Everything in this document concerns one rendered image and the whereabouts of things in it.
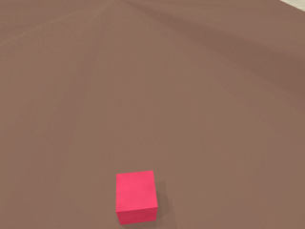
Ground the carton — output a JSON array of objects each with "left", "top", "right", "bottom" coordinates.
[{"left": 115, "top": 170, "right": 158, "bottom": 225}]

